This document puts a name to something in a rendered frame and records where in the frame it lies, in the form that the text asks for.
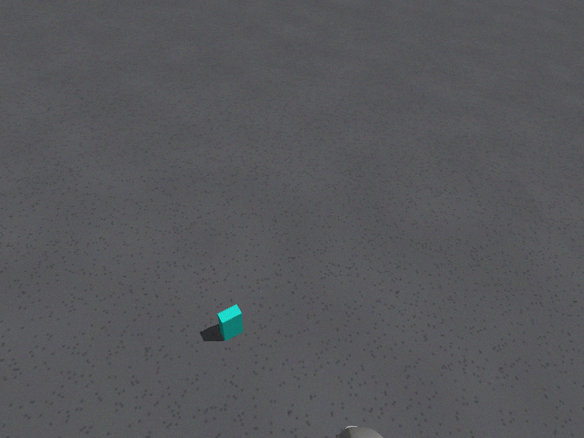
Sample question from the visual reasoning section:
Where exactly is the carton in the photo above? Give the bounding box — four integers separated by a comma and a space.
217, 305, 243, 341

